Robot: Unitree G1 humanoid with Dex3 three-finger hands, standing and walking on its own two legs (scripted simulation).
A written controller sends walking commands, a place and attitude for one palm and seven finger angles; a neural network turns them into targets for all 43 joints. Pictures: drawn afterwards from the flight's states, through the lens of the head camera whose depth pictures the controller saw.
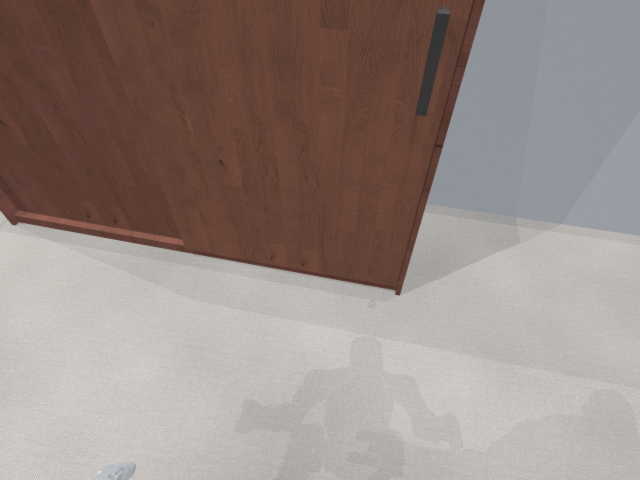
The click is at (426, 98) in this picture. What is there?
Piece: wardrobe's sliding door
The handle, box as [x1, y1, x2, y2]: [416, 6, 449, 115]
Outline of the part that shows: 445,6 441,6 437,10 416,109 416,114 425,115 428,106 449,16 449,10 446,10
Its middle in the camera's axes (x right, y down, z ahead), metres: +0.23 -0.37 +0.82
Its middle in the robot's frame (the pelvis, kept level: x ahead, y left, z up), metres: +0.89 -0.18 +0.12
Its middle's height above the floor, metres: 0.89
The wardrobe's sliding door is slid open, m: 0.00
